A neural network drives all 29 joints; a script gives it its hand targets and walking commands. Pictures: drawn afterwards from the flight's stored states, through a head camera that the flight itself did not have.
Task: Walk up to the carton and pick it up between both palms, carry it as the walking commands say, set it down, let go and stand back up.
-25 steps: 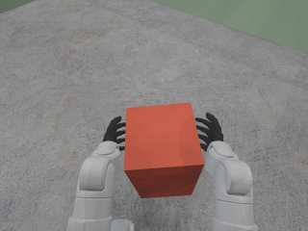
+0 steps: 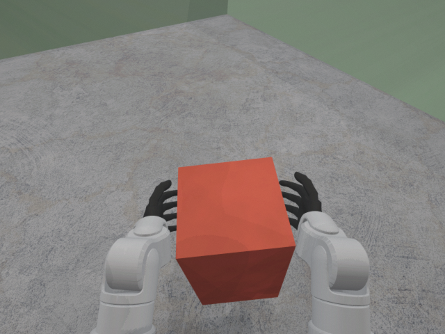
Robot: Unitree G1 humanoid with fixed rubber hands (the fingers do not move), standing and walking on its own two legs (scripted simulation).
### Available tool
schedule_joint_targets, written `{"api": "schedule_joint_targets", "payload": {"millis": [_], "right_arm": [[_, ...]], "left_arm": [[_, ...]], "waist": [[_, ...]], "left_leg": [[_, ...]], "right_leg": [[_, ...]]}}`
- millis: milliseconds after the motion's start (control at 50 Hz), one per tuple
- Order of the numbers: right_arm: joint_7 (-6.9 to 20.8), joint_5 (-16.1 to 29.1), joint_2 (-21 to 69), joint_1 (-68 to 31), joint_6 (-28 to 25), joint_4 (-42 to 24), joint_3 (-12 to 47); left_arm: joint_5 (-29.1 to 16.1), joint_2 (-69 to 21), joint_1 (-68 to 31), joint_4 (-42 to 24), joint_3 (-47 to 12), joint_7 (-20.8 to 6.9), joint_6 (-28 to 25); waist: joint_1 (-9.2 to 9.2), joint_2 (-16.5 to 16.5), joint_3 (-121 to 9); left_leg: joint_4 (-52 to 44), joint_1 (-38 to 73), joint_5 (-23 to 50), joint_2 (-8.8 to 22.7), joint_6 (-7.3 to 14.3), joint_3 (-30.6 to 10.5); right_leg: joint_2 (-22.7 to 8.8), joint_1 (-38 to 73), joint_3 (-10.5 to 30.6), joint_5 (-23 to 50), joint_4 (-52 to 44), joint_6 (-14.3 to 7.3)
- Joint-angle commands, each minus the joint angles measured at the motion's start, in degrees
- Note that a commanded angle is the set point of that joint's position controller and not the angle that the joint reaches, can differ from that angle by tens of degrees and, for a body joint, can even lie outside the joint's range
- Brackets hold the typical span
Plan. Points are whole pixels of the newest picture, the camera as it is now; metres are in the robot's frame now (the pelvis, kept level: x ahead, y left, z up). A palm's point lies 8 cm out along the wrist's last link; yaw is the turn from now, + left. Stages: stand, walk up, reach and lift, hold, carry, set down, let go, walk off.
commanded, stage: carry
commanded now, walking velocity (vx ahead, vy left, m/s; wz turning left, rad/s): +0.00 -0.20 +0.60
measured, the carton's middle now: (233, 239) +0.30 +0.00 +0.02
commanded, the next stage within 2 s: none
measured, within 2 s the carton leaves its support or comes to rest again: neither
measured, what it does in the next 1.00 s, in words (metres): steps to the right, turning left: right foot, then left foot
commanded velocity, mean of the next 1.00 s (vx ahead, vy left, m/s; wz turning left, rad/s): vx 0.00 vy -0.20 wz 0.60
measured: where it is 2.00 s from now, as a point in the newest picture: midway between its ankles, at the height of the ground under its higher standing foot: outside the picture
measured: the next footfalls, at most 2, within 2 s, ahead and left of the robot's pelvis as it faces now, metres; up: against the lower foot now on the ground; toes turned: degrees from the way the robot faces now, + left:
right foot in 0.04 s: +0.05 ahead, -0.15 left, +0.00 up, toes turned +0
left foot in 0.52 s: -0.08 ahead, -0.05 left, +0.00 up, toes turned +32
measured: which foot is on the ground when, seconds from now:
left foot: down 0.00-0.06, up 0.08-0.50, down 0.52-1.00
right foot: up 0.00-0.02, down 0.04-0.54, up 0.56-0.96, down 0.98-1.00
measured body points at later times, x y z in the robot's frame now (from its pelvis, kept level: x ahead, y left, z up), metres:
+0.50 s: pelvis -0.07 -0.14 +0.00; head -0.08 -0.13 +0.45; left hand +0.15 +0.09 +0.07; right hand +0.26 -0.13 +0.10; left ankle -0.12 -0.07 -0.72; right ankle +0.01 -0.15 -0.73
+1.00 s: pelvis -0.11 -0.28 +0.00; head -0.08 -0.27 +0.44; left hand +0.07 +0.00 +0.08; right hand +0.22 -0.20 +0.09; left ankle -0.12 -0.08 -0.73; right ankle -0.04 -0.39 -0.73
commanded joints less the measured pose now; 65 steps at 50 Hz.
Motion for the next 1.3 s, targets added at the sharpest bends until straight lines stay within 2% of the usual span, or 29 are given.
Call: {"api": "schedule_joint_targets", "payload": {"millis": [0,20,40,60,80,100,140,220,340,400,460,500,520,540,560,580,620,660,780,820,900,940,960,980,1000,1020,1080,1160,1280], "right_arm": [[5.2,10.2,51.7,-11.7,0.5,-2.4,23.8],[5.3,10.4,52.1,-12.8,0.6,-2.7,24.5],[4.9,11.5,53.9,-17.3,0.4,-5.5,26.8],[5.1,11.7,53.6,-18.4,0.8,-4.3,27.6],[5.8,12.5,55.0,-21.5,0.9,-6.2,29.7],[6.4,14.5,56.3,-23.9,0.9,-8.0,32.1],[6.8,17.9,58.9,-29.4,-0.3,-11.3,34.2],[5.9,15.7,57.1,-18.5,0.2,-3.7,31.9],[5.2,12.0,52.4,-12.2,0.8,1.7,27.8],[5.2,11.7,51.7,-13.7,0.3,-0.2,27.2],[5.6,10.7,52.4,-13.8,-0.1,0.6,25.6],[6.1,10.8,51.9,-12.6,-0.3,1.8,24.7],[6.4,11.5,51.7,-14.1,-1.1,-0.6,24.9],[6.3,10.4,51.8,-11.9,-1.0,2.8,24.4],[6.6,10.7,54.6,-14.8,-1.7,0.3,25.2],[6.9,10.8,55.9,-14.1,-1.8,0.0,24.8],[7.9,14.9,57.4,-22.7,-3.2,-8.5,27.9],[7.6,14.5,56.5,-20.6,-3.4,-8.5,27.9],[6.7,11.2,51.6,-10.8,-2.2,-6.9,24.4],[7.1,11.5,50.8,-9.2,-1.3,-4.5,23.5],[7.2,12.4,52.5,-14.6,-1.1,-5.5,25.7],[7.3,13.0,53.8,-12.3,-0.7,-4.7,27.5],[6.8,12.4,52.7,-13.2,-0.5,-4.9,27.5],[6.7,12.2,52.9,-13.3,-0.3,-5.3,27.7],[6.9,12.8,52.9,-16.9,-0.5,-6.3,28.6],[7.6,14.6,55.2,-21.5,-0.2,-8.5,31.9],[8.0,19.0,58.6,-30.0,-2.2,-13.3,34.3],[7.0,17.6,55.6,-20.5,-1.9,-9.1,33.9],[6.5,13.4,51.3,-9.8,0.3,-1.4,28.4]], "left_arm": [[-14.2,-54.1,-23.8,-9.2,-28.6,-7.3,-1.6],[-14.0,-54.8,-24.6,-9.0,-27.8,-7.6,-1.7],[-13.4,-54.3,-23.4,-8.6,-25.8,-7.9,-1.8],[-12.5,-53.1,-22.9,-7.4,-24.4,-7.9,-2.0],[-11.5,-55.4,-22.6,-5.9,-23.5,-8.7,-2.3],[-9.9,-56.5,-18.9,-4.2,-21.8,-8.7,-2.6],[-11.3,-58.8,-22.1,-6.5,-20.7,-9.0,-4.4],[-12.0,-54.6,-21.5,-7.9,-21.9,-8.8,-4.4],[-11.0,-50.2,-19.3,-6.0,-23.6,-8.3,-4.0],[-12.5,-52.3,-20.3,-4.6,-25.1,-9.0,-3.4],[-14.3,-54.7,-24.8,-6.7,-28.2,-9.2,-3.7],[-13.8,-54.1,-24.4,-6.3,-28.2,-9.0,-3.5],[-14.2,-55.1,-25.3,-7.7,-28.7,-9.0,-3.6],[-13.8,-53.9,-25.9,-6.9,-29.2,-9.1,-3.8],[-16.0,-56.9,-31.5,-11.0,-32.1,-9.7,-4.1],[-16.9,-58.5,-32.7,-11.5,-32.9,-9.7,-4.6],[-16.0,-61.1,-28.6,-10.0,-31.2,-9.8,-5.9],[-16.6,-59.9,-29.2,-11.8,-31.2,-9.6,-6.6],[-16.2,-56.7,-21.7,-10.4,-33.0,-9.1,-4.5],[-14.5,-54.9,-20.4,-10.4,-32.5,-8.2,-3.7],[-14.1,-54.9,-24.0,-10.8,-30.5,-8.3,-3.6],[-14.1,-55.8,-24.3,-11.5,-29.6,-8.6,-3.5],[-13.3,-54.6,-21.8,-9.0,-28.2,-8.9,-3.1],[-13.2,-54.9,-22.1,-8.1,-28.2,-9.1,-3.0],[-12.5,-53.9,-21.6,-7.3,-26.8,-9.4,-3.2],[-10.8,-55.8,-19.8,-6.1,-24.4,-9.7,-3.7],[-12.9,-59.2,-25.2,-10.0,-24.3,-10.2,-6.1],[-11.4,-53.6,-19.5,-8.8,-23.4,-9.4,-6.2],[-11.1,-51.4,-16.0,-6.1,-26.7,-8.6,-4.0]], "waist": [[-1.95,16.5,-18.3],[-1.50,6.4,-19.9],[-1.00,-15.1,-18.4],[-2.13,-22.5,-14.3],[-1.85,-22.4,-15.0],[-1.48,-14.6,-10.9],[-1.56,-8.7,-11.4],[-1.34,-8.1,-17.8],[-0.26,-8.0,-20.3],[-0.49,-9.8,-19.6],[-1.47,-5.0,-19.0],[-2.93,8.3,-19.4],[-3.09,20.3,-19.4],[-2.96,16.6,-15.6],[-3.06,13.8,-13.3],[-2.94,4.6,-14.2],[-2.41,-1.5,-15.7],[-2.75,-1.6,-16.7],[-2.81,11.6,-21.8],[-2.83,16.5,-23.7],[-2.68,17.3,-21.6],[-1.90,10.8,-22.0],[-1.24,0.2,-22.5],[-2.21,-16.1,-20.4],[-2.05,-21.3,-17.8],[-1.24,-22.2,-15.9],[-1.50,-11.1,-13.0],[-0.68,-10.5,-18.9],[-1.23,-7.0,-22.5]], "left_leg": [[-5.7,8.2,-2.4,7.7,6.6,-7.3],[0.6,-0.2,-9.3,2.9,4.5,-1.9],[19.1,-11.6,-17.3,-5.9,1.9,10.2],[31.0,-17.0,-23.9,-2.3,1.4,13.5],[40.0,-13.4,-22.5,-0.1,2.5,11.0],[44.7,-9.7,-19.4,0.4,2.6,11.8],[40.8,-11.9,-14.2,-0.1,2.4,12.0],[34.9,-12.9,-11.9,1.3,2.5,14.1],[19.8,-6.7,-19.9,-0.1,3.8,16.4],[12.7,-2.2,-20.1,-2.1,4.4,18.8],[-0.3,4.8,-12.9,-1.6,5.4,20.1],[-11.0,20.3,-3.6,7.2,7.6,7.4],[-13.1,27.5,9.8,22.3,12.6,-14.7],[-13.9,25.0,11.0,26.6,18.0,-21.2],[-12.9,19.8,9.9,23.4,18.3,-16.8],[-13.2,21.2,3.9,20.1,16.7,-12.6],[-13.3,22.6,1.4,15.9,13.2,-3.4],[-11.9,24.7,9.1,14.8,13.0,-4.6],[-6.6,29.1,25.6,12.8,11.9,-2.9],[-5.5,30.1,26.5,11.6,10.6,-3.9],[-6.6,19.7,17.8,10.5,8.2,-4.7],[-1.9,12.2,6.0,5.8,5.9,-0.7],[5.9,2.1,-5.4,1.5,4.6,3.8],[21.9,-9.4,-23.3,-5.2,2.0,12.3],[33.6,-16.3,-28.4,-0.9,2.0,14.9],[40.6,-12.2,-25.0,1.1,3.0,11.2],[36.3,-13.1,-16.3,-0.2,2.6,14.2],[26.7,-12.0,-16.4,-0.9,2.1,17.6],[-0.6,1.8,-11.7,-3.6,4.4,22.3]], "right_leg": [[1.7,13.2,-2.8,2.9,-22.4,-0.8],[-2.7,21.8,0.6,1.7,-29.1,-1.7],[-14.2,26.5,10.9,0.7,-34.3,-4.6],[-23.8,20.8,15.0,6.7,-32.4,-9.6],[-23.3,13.0,11.8,2.3,-32.6,-12.2],[-20.0,7.2,7.5,-1.2,-34.4,-12.6],[-13.2,14.4,1.8,7.4,-29.5,-8.6],[-11.7,25.0,-4.4,18.1,-24.1,-8.4],[-16.5,28.5,0.0,26.2,-22.8,-13.6],[-15.0,26.6,-3.3,28.2,-22.1,-12.3],[-15.7,23.0,-6.1,23.5,-20.2,-10.7],[-12.1,7.6,-10.1,9.1,-12.2,-5.1],[-6.3,-7.7,-10.8,-5.4,-1.3,-0.6],[-5.2,-13.6,-2.2,-8.3,8.0,-0.3],[-7.8,-10.7,3.6,-6.0,13.0,-0.9],[-6.3,-12.3,2.5,-3.1,15.3,-0.4],[-4.4,-15.2,1.2,0.1,18.8,-0.1],[-2.7,-14.7,-0.2,0.1,17.1,1.3],[-0.6,-11.1,-0.8,-0.2,10.5,2.1],[0.9,-8.9,-1.4,-1.4,6.9,1.8],[2.4,4.6,-2.4,-2.7,-10.3,0.8],[1.7,17.3,-4.8,3.1,-27.0,0.2],[-6.6,25.3,3.3,1.4,-32.6,-1.8],[-20.2,26.2,13.5,16.5,-31.3,-7.3],[-26.1,23.8,11.2,21.9,-28.0,-11.3],[-23.0,14.7,7.1,14.5,-29.5,-12.5],[-12.6,19.1,-2.9,14.7,-25.3,-8.1],[-13.4,30.1,-5.4,35.0,-20.3,-10.8],[-14.9,32.5,-7.4,45.1,-14.5,-11.5]]}}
